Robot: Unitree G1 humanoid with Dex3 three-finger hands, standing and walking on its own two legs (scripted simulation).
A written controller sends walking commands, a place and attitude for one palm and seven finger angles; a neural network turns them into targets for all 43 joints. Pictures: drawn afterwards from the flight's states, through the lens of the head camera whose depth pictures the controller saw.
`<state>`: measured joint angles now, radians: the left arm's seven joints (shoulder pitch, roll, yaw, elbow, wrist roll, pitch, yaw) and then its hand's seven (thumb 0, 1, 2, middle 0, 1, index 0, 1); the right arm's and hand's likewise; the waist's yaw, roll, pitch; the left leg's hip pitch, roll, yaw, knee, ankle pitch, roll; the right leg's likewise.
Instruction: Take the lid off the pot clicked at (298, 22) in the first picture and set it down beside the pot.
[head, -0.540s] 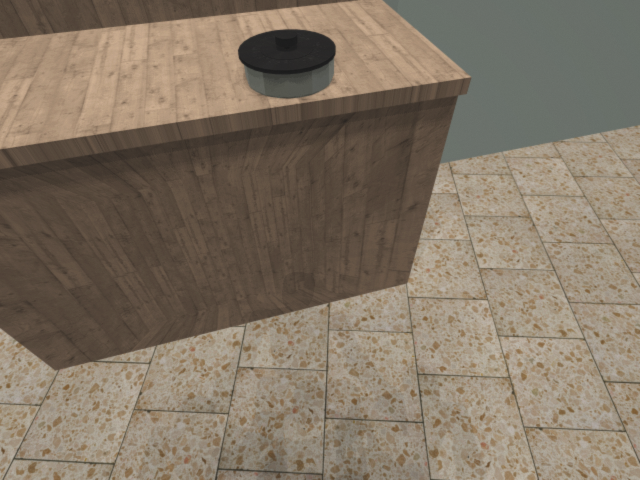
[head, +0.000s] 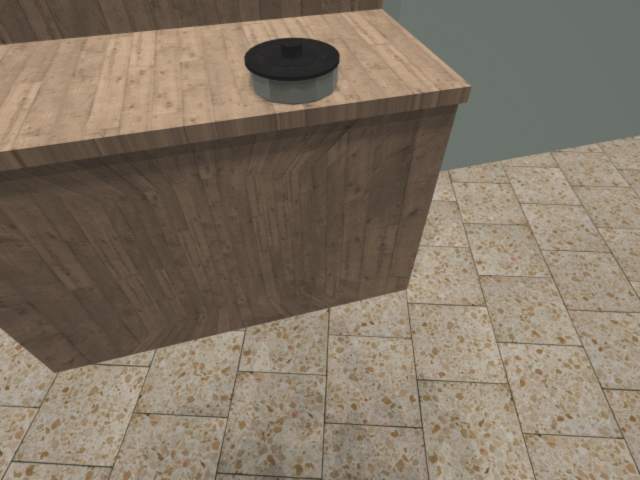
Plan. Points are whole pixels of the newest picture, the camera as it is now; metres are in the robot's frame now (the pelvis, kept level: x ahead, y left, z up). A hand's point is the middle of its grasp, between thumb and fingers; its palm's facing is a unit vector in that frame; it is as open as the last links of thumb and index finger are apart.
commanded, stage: look at it before walking up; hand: left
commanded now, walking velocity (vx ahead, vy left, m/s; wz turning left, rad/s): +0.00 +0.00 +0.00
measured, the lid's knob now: (291, 46) +0.91 +0.12 +0.15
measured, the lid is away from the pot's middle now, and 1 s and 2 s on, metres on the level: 0.00 0.00 0.00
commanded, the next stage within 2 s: walk to a spot facing it in 0.10 s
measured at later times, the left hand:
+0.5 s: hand out of the picture +0.04 +0.21 -0.18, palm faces -0.09 -0.96 -0.27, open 7.4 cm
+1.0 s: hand out of the picture +0.08 +0.17 -0.15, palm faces -0.27 -0.92 -0.28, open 7.4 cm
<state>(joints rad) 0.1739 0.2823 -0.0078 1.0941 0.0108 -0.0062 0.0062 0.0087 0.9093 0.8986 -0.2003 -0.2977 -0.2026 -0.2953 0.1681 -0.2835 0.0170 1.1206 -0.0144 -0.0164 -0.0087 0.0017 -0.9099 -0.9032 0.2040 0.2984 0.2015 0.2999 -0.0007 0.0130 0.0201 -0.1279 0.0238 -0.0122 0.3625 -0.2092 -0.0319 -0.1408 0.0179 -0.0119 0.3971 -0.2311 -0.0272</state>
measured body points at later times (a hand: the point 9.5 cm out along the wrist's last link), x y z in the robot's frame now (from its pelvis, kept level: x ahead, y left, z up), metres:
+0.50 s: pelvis -0.01 +0.00 -0.01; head +0.01 -0.01 +0.44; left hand +0.05 +0.26 -0.15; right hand +0.02 -0.25 -0.17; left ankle -0.01 +0.14 -0.75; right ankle -0.01 -0.10 -0.74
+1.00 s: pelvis -0.02 -0.02 +0.00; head +0.01 -0.05 +0.45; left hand +0.09 +0.21 -0.13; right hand +0.02 -0.30 -0.14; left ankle +0.01 +0.14 -0.69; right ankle -0.01 -0.09 -0.75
